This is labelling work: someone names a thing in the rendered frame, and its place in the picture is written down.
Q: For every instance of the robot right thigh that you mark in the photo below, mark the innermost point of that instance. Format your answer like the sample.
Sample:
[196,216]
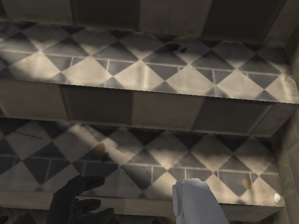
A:
[194,201]

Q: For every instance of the left robot hand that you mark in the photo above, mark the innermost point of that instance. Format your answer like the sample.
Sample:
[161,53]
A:
[65,208]

